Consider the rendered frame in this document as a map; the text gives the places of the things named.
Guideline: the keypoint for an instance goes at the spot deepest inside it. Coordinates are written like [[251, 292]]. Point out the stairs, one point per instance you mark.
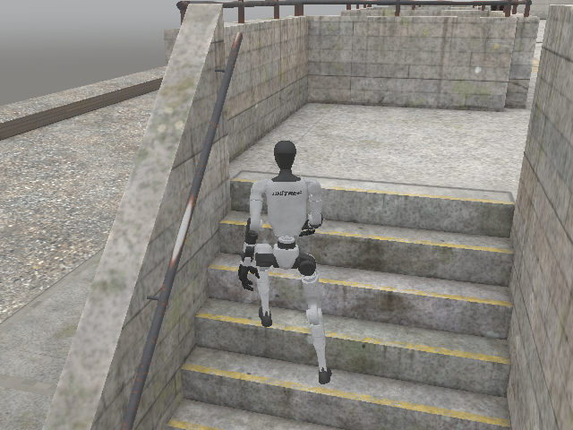
[[416, 309]]

